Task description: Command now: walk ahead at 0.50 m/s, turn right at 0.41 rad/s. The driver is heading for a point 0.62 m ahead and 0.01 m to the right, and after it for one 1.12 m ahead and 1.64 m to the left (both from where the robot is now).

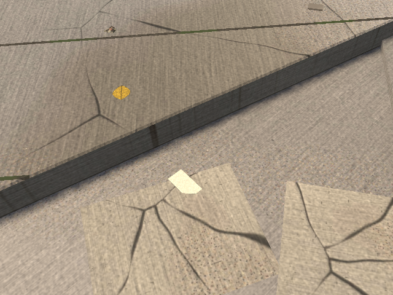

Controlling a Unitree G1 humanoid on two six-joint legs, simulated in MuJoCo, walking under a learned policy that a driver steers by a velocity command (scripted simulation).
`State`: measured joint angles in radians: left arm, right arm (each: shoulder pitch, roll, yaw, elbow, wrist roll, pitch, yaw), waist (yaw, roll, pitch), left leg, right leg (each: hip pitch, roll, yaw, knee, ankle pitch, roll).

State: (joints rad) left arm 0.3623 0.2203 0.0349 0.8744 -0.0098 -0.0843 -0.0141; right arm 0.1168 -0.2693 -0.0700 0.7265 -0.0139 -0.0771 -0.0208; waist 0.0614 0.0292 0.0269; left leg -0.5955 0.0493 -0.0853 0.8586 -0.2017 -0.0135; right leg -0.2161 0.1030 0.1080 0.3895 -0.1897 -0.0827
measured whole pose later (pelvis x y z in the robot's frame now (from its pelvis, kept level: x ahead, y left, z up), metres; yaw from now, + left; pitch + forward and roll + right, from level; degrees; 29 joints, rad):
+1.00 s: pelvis +0.46 -0.06 +0.00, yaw -5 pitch +1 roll -1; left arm 0.13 0.26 0.05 0.80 0.03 -0.05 0.00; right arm 0.23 -0.31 -0.07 0.81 0.01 0.03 -0.03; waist -0.01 0.03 0.07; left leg -0.57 0.07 -0.02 0.97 -0.34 -0.07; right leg -0.26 -0.01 -0.13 0.37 -0.13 -0.05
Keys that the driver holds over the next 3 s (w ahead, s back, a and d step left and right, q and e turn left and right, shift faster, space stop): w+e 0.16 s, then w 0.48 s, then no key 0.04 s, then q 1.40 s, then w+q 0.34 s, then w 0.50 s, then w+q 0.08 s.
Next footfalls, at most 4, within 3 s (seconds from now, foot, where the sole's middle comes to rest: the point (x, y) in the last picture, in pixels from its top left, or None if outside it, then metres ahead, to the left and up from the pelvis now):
0.24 left None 0.31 0.12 -0.78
0.72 right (280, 280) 0.53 -0.18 -0.78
1.20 left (205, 268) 0.57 0.08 -0.78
1.68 right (269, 259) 0.61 -0.15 -0.78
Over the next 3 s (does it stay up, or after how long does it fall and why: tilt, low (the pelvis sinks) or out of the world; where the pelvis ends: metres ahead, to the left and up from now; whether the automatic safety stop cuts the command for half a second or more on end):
stays up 0.76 0.22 -0.01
